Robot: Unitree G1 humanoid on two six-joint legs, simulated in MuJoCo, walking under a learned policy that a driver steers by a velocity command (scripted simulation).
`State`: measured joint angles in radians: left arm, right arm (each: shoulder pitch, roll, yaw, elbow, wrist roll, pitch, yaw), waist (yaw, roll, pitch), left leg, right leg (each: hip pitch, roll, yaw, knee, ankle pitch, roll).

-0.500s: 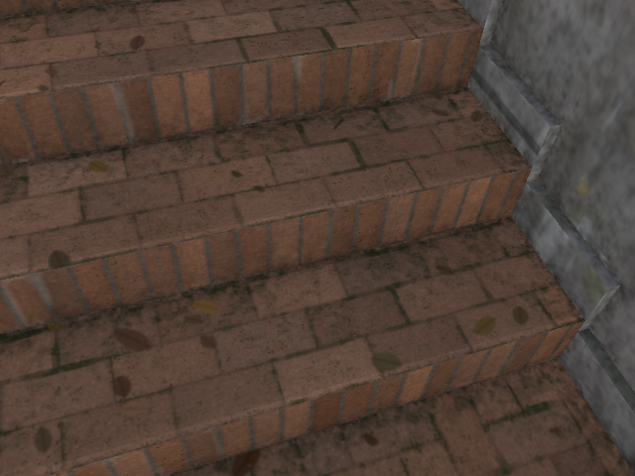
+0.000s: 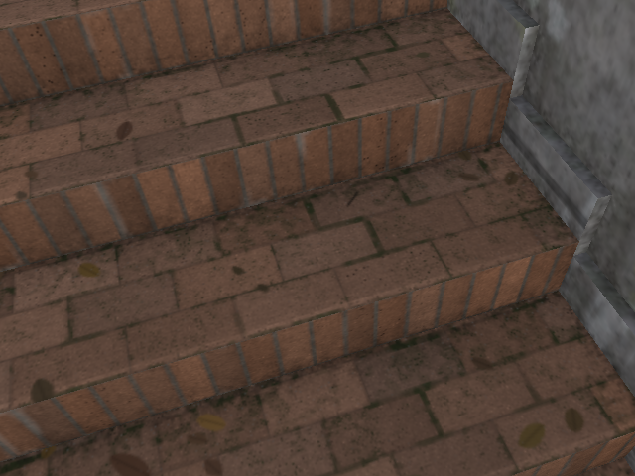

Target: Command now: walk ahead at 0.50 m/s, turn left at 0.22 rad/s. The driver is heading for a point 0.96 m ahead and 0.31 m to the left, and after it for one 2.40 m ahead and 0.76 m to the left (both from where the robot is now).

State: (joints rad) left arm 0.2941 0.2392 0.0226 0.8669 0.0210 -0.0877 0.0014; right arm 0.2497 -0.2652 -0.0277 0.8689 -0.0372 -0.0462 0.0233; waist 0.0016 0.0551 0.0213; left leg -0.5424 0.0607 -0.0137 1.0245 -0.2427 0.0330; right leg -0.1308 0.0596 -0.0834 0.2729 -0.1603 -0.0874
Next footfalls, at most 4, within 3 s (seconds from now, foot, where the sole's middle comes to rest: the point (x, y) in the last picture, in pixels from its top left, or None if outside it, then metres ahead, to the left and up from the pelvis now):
0.40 left None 0.44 0.18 -0.62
0.94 right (263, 275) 0.77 0.17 -0.46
1.42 left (55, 152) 0.97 0.57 -0.29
1.86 right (174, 117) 1.06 0.35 -0.29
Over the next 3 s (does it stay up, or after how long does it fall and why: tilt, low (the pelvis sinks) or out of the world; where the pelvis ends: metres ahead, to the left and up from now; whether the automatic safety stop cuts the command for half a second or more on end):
stays up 0.97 0.45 0.47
